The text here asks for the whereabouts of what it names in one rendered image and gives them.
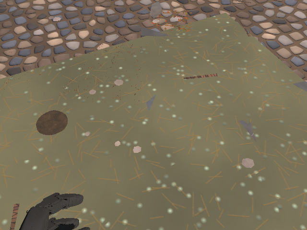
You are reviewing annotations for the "left robot hand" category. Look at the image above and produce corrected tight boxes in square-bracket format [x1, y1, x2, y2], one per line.
[19, 193, 90, 230]

